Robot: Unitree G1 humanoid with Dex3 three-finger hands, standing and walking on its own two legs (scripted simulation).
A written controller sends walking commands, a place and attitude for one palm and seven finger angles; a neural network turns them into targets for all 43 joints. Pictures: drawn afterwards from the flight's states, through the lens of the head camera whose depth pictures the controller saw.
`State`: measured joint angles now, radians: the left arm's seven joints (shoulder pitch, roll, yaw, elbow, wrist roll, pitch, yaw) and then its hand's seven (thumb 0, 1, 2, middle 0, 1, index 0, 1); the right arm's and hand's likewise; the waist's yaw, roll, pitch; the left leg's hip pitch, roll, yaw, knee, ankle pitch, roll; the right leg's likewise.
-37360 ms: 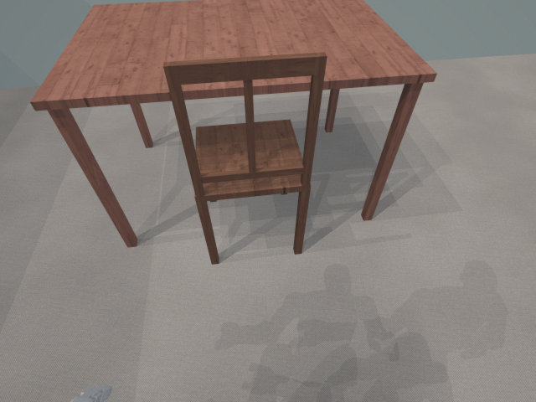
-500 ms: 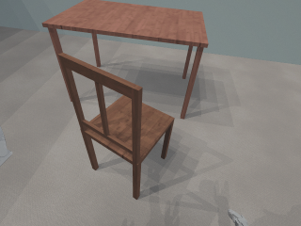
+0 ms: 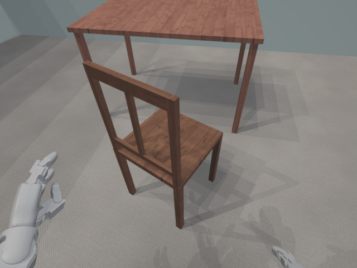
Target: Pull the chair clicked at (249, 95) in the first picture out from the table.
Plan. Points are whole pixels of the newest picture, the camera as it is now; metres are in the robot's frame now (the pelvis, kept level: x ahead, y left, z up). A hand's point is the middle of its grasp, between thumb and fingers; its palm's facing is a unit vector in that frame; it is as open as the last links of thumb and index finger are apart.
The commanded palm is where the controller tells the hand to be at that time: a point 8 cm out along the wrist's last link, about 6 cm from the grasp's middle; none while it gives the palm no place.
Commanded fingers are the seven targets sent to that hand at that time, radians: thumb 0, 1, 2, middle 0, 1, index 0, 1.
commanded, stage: let the arm hang, fingers relaxed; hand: left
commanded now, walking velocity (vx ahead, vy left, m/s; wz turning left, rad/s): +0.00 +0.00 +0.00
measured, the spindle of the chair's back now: (136, 126) +0.62 +0.20 -0.08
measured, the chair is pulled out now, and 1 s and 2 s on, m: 0.62 0.62 0.62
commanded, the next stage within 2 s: look to check the result in 1.00 s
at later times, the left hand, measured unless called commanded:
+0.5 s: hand out of the picture -0.04 +0.20 -0.15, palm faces -0.02 -0.96 -0.26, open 7.3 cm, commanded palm none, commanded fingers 0.00 0.90 0.90 -0.20 -0.30 -0.20 -0.30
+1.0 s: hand out of the picture +0.02 +0.16 -0.16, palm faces -0.03 -0.98 -0.19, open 7.3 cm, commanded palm none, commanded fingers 0.00 0.90 0.90 -0.20 -0.30 -0.20 -0.30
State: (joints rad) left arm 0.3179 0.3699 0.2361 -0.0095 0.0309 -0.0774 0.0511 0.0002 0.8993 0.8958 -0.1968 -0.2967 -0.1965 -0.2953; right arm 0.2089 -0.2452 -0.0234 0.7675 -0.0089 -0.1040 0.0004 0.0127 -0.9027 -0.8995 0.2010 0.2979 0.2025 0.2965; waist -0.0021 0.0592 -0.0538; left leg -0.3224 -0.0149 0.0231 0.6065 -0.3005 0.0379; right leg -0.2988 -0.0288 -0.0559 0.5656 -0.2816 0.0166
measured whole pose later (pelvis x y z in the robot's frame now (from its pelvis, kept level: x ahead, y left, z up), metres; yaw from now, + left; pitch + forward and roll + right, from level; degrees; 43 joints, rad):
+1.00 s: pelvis +0.01 -0.01 +0.01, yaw -2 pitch -1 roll +0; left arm 0.27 0.15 -0.02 1.10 0.01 0.00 0.03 0.01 0.93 0.89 -0.20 -0.30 -0.20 -0.29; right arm 0.32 -0.12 0.00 1.09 -0.01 -0.01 -0.02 0.01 -0.91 -0.90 0.20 0.30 0.20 0.30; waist -0.01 0.01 0.06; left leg -0.17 -0.01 0.05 0.41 -0.23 0.02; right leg -0.18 -0.02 -0.02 0.42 -0.22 0.00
